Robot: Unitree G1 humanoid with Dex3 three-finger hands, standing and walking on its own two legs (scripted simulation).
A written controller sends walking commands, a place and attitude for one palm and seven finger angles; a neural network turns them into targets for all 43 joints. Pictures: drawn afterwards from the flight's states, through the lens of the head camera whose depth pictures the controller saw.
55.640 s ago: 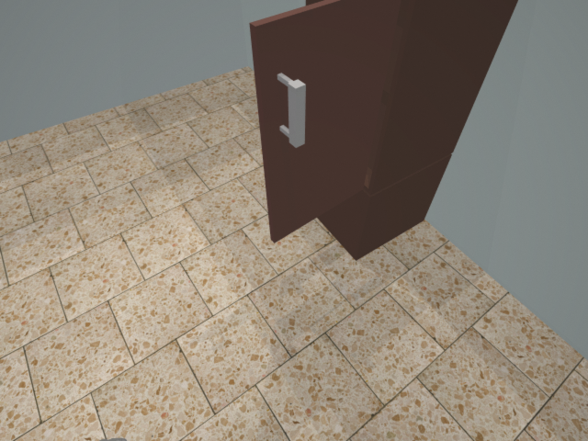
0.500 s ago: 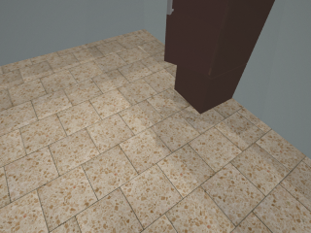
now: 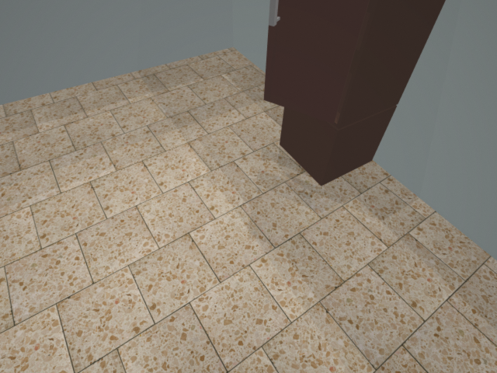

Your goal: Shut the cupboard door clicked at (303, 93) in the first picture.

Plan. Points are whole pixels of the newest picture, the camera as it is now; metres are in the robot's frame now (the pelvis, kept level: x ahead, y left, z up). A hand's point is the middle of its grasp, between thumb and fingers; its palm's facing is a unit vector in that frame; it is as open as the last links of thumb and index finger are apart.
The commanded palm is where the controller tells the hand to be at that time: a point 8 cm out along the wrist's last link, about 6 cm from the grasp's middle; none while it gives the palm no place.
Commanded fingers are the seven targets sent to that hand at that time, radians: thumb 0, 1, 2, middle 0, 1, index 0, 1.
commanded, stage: walk to a spot facing it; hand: left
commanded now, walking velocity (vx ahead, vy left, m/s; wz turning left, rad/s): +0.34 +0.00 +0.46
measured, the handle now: (276, 4) +1.29 -0.04 +0.08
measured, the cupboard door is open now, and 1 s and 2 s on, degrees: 28 28 28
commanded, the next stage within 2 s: turn to face it in 1.14 s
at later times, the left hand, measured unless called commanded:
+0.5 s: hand out of the picture +0.08 +0.24 -0.19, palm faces +0.17 -0.97 -0.16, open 7.4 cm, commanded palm none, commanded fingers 0.00 0.90 0.90 -0.20 -0.30 -0.20 -0.30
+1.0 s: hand (155, 240) +0.43 +0.25 -0.18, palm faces +0.26 -0.95 -0.18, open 7.4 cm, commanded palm none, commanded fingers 0.00 0.90 0.90 -0.20 -0.30 -0.20 -0.30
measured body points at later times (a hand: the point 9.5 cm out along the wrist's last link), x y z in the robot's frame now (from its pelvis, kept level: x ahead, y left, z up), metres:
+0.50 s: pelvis +0.11 +0.06 -0.01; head +0.14 +0.09 +0.44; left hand +0.07 +0.30 -0.18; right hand +0.12 -0.17 -0.15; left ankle +0.09 +0.12 -0.75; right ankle +0.07 -0.08 -0.67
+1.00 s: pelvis +0.37 +0.06 -0.02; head +0.41 +0.06 +0.43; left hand +0.42 +0.30 -0.16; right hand +0.36 -0.17 -0.18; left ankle +0.20 +0.14 -0.63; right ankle +0.44 +0.00 -0.75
